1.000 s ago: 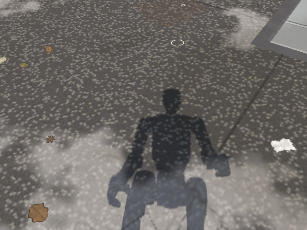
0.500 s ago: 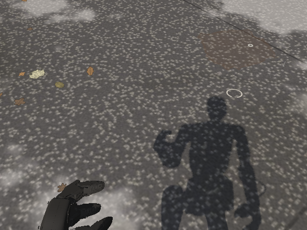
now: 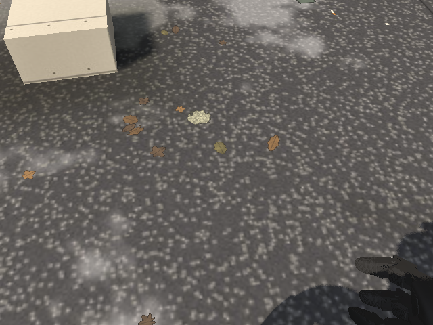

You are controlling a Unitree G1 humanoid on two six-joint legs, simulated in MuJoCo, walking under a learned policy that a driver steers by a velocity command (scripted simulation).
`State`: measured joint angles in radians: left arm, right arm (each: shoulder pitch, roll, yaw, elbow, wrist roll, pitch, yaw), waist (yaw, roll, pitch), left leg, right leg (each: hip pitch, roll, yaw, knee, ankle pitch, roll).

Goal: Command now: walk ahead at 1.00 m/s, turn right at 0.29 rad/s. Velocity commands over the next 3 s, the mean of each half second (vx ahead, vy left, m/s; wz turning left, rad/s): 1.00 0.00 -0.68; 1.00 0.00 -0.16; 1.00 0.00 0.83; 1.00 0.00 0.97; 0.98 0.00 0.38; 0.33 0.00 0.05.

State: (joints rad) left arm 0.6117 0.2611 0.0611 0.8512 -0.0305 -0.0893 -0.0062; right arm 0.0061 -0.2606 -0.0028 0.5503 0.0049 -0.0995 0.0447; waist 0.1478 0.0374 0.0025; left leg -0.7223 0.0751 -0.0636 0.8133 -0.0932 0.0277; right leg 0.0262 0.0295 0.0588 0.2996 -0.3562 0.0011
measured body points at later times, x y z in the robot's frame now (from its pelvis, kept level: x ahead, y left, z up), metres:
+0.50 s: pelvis +0.42 -0.05 -0.03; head +0.43 -0.08 +0.42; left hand +0.73 +0.10 -0.07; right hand +0.32 -0.33 -0.17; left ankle +0.25 +0.16 -0.73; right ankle +0.58 -0.21 -0.71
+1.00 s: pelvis +0.83 -0.25 -0.03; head +0.85 -0.27 +0.42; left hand +0.98 -0.02 -0.15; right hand +0.91 -0.56 -0.11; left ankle +1.09 -0.29 -0.71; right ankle +0.58 -0.19 -0.73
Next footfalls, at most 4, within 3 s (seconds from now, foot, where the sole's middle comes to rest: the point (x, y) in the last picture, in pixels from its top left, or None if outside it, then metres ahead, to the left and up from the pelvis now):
0.10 left None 0.29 0.16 -0.77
0.54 right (323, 297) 0.61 -0.21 -0.77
1.02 left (350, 178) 1.10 -0.32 -0.77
1.46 right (411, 124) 1.45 -0.60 -0.77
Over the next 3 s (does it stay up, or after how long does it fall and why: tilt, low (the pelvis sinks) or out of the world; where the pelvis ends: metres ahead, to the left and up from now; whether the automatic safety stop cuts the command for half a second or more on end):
stays up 2.33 0.03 0.00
